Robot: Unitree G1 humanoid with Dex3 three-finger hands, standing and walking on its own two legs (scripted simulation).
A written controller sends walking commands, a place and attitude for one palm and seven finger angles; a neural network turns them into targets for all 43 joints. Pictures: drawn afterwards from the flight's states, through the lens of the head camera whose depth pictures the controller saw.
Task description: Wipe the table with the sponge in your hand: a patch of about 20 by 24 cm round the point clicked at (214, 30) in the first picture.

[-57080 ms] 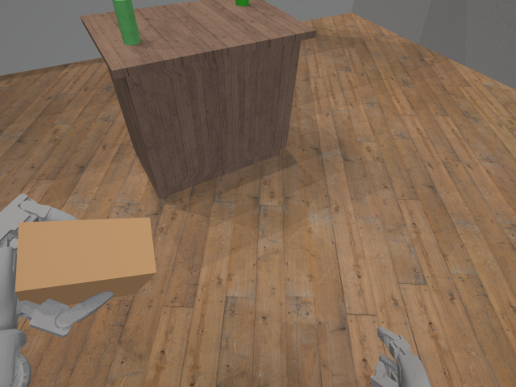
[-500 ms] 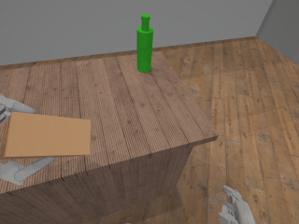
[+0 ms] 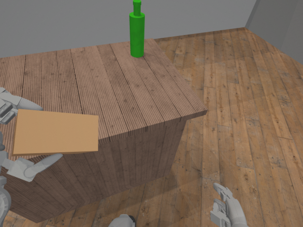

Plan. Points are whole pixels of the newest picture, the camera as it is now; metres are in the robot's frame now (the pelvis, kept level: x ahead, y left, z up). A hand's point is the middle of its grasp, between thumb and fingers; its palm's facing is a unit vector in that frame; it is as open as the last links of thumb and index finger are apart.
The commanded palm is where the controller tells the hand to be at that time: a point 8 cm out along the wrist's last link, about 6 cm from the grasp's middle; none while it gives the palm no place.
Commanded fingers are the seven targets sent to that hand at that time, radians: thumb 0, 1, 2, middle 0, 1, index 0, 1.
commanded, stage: step back with the hand held close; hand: left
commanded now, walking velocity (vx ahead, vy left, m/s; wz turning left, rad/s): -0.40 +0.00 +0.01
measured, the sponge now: (66, 136) +0.25 +0.20 +0.17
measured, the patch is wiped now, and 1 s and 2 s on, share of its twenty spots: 0.95 0.95 0.95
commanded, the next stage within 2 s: stop stepping back and stand still in 0.12 s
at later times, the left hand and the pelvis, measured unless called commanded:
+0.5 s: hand out of the picture +0.06 +0.23 +0.20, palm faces +0.34 -0.85 -0.41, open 10.7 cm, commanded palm +0.02 +0.28 +0.22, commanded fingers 0.00 0.10 1.30 -1.20 -1.60 -1.20 -1.60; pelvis -0.14 +0.00 +0.00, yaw +0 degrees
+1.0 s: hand out of the picture -0.05 +0.23 +0.21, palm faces +0.44 -0.81 -0.40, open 10.7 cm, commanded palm -0.10 +0.26 +0.22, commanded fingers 0.00 0.10 1.30 -1.20 -1.60 -1.20 -1.60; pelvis -0.25 -0.02 +0.00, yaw +2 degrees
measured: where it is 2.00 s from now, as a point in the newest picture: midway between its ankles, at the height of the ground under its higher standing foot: outside the picture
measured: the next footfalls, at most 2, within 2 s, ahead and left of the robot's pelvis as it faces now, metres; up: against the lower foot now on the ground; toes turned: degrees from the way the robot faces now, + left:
left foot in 0.22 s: -0.02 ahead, +0.13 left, +0.00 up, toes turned +2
right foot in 0.52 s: -0.10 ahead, -0.11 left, +0.00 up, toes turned -3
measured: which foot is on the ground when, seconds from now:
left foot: down 0.00-0.00, up 0.02-0.20, down 0.22-0.52, up 0.54-0.74, down 0.76-1.00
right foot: down 0.00-0.22, up 0.24-0.50, down 0.52-0.78, up 0.80-1.00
